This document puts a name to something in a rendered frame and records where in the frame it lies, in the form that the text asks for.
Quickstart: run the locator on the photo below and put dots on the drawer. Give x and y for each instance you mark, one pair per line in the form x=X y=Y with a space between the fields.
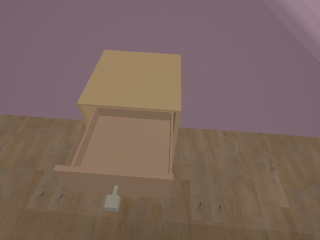
x=129 y=148

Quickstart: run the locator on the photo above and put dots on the handle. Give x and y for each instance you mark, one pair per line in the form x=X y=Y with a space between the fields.
x=112 y=202

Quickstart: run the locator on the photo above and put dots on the cabinet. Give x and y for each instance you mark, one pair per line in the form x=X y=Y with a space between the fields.
x=135 y=80

